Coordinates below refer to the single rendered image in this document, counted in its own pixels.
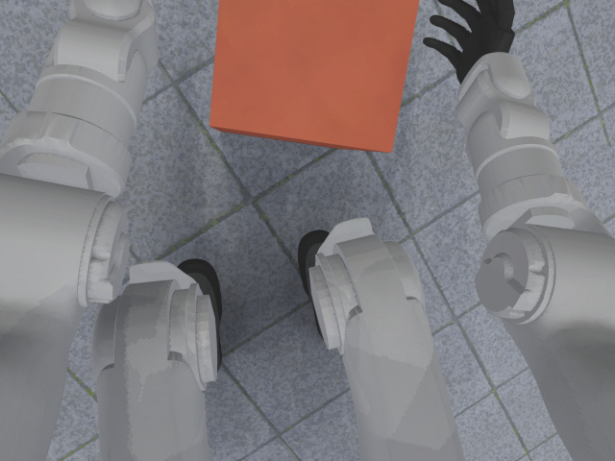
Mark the robot left shin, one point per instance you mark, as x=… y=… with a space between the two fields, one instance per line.
x=103 y=335

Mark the robot right upper arm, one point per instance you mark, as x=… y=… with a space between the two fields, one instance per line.
x=554 y=290

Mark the carton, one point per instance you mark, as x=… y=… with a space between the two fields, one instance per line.
x=328 y=73

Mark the robot left thigh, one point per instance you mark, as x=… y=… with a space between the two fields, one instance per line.
x=150 y=401

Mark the left robot forearm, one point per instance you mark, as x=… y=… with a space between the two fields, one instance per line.
x=79 y=124

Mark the right robot forearm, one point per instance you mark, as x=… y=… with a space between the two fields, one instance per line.
x=515 y=164

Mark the right robot hand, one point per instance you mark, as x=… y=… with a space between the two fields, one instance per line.
x=491 y=32

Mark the robot left upper arm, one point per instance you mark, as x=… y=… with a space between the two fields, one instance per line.
x=62 y=249

